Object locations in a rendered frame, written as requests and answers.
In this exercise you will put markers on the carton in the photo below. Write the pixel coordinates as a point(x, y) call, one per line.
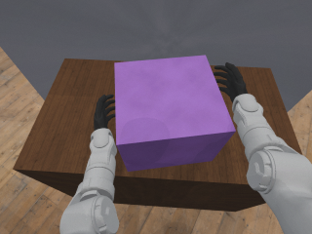
point(169, 112)

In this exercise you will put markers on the robot right hand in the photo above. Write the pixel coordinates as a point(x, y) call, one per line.
point(235, 83)

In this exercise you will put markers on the robot left hand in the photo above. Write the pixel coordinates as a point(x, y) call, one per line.
point(100, 118)

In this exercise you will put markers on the right robot upper arm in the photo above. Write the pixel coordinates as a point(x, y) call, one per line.
point(284, 181)

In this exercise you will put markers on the pedestal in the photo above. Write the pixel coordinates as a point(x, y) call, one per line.
point(57, 149)

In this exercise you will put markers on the left robot forearm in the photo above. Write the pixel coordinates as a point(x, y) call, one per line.
point(100, 171)

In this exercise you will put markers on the left robot upper arm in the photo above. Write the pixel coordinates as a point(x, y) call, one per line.
point(96, 215)

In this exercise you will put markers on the right robot forearm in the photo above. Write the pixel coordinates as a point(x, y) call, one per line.
point(253, 129)

